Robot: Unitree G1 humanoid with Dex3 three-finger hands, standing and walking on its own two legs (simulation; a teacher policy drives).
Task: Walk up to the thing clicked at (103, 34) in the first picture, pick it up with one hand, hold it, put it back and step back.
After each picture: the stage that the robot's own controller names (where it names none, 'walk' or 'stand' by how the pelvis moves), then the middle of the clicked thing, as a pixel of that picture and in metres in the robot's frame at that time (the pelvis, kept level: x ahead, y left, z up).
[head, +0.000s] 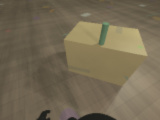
stand; (103, 34) +0.92 -0.08 +0.04
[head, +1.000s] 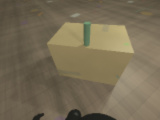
walk; (86, 34) +0.83 +0.13 +0.07
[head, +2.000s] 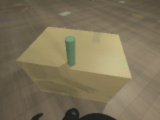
walk; (71, 52) +0.49 +0.21 +0.07
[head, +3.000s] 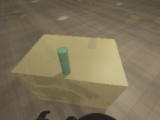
stand; (64, 62) +0.43 +0.23 +0.04
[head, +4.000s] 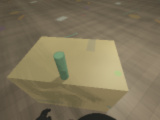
stand; (62, 67) +0.39 +0.23 +0.04
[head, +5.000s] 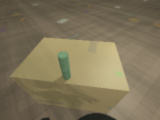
stand; (65, 67) +0.40 +0.22 +0.04
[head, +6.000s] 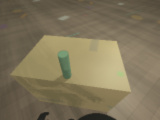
stand; (65, 66) +0.40 +0.21 +0.04
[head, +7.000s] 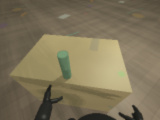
rise first; (65, 66) +0.39 +0.22 +0.04
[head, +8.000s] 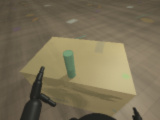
go down; (70, 65) +0.41 +0.21 +0.04
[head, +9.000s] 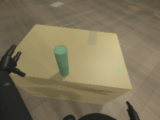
go down; (62, 63) +0.39 +0.19 +0.06
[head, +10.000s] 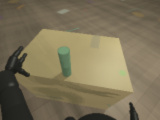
approach; (65, 63) +0.40 +0.19 +0.06
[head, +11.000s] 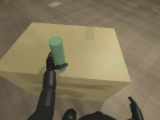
close; (59, 57) +0.42 +0.21 +0.10
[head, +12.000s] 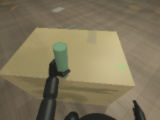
lift; (62, 63) +0.36 +0.19 +0.12
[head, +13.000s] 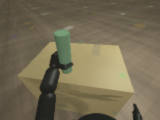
lift; (64, 54) +0.33 +0.17 +0.25
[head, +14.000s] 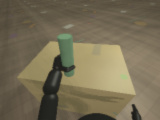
hold; (67, 57) +0.33 +0.16 +0.22
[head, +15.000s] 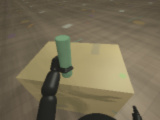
hold; (65, 58) +0.33 +0.17 +0.21
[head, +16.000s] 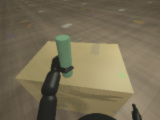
crouch; (65, 58) +0.33 +0.17 +0.21
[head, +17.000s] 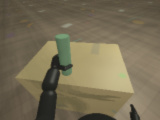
crouch; (64, 56) +0.35 +0.18 +0.21
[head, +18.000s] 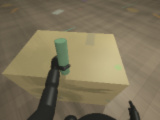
lower; (63, 58) +0.41 +0.20 +0.10
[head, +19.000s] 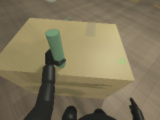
lower; (57, 51) +0.44 +0.22 +0.11
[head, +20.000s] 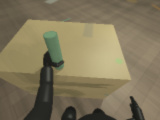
lower; (55, 53) +0.43 +0.22 +0.11
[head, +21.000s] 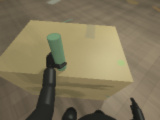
lower; (58, 54) +0.42 +0.21 +0.11
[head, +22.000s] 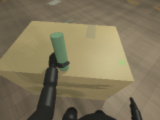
loosen; (61, 54) +0.43 +0.20 +0.11
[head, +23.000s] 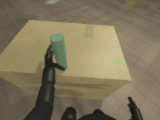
withdraw; (60, 55) +0.42 +0.19 +0.11
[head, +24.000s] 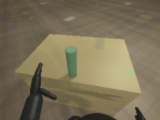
sink last; (72, 63) +0.40 +0.18 +0.09
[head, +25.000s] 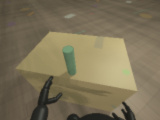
stand; (70, 62) +0.41 +0.19 +0.07
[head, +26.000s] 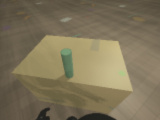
stand; (68, 64) +0.41 +0.20 +0.06
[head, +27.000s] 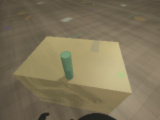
stand; (67, 67) +0.40 +0.20 +0.04
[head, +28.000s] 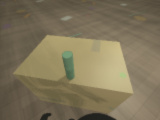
stand; (69, 66) +0.39 +0.19 +0.04
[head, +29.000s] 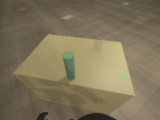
stand; (70, 67) +0.39 +0.18 +0.04
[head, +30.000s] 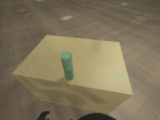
stand; (68, 67) +0.39 +0.19 +0.04
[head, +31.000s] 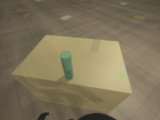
walk; (67, 67) +0.39 +0.20 +0.04
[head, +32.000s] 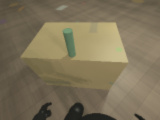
walk; (70, 44) +0.58 +0.22 +0.06
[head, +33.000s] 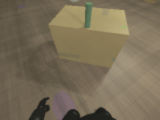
walk; (88, 16) +1.03 +0.14 +0.07
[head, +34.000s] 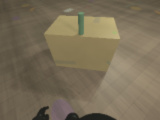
stand; (81, 24) +1.02 +0.20 +0.06
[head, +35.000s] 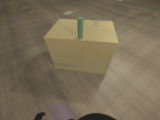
stand; (80, 28) +1.00 +0.21 +0.04
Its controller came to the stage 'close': yes
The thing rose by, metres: 0.20
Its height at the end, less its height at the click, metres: +0.00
